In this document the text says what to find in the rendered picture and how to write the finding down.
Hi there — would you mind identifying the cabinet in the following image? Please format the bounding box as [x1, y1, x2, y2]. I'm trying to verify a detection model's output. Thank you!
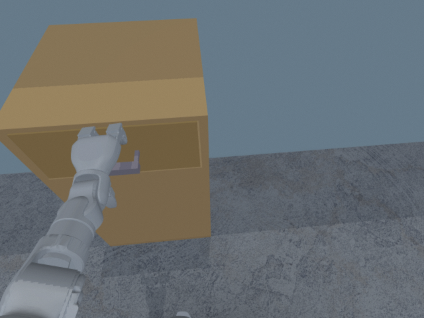
[0, 18, 211, 246]

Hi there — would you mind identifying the left robot upper arm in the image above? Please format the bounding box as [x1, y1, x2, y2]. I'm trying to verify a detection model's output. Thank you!
[0, 262, 86, 318]

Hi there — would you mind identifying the robot left hand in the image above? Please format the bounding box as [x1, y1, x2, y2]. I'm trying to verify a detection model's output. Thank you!
[71, 123, 127, 208]

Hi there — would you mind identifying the drawer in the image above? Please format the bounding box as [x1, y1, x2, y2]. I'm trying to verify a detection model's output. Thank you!
[7, 121, 201, 178]

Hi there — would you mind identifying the left robot forearm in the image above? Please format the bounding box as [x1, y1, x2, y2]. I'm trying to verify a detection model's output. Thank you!
[0, 169, 111, 316]

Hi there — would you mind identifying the handle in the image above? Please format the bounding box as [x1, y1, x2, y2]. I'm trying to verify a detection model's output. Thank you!
[109, 150, 140, 176]

